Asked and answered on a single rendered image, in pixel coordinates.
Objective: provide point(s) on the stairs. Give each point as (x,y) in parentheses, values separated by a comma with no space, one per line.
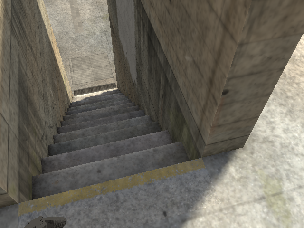
(103,137)

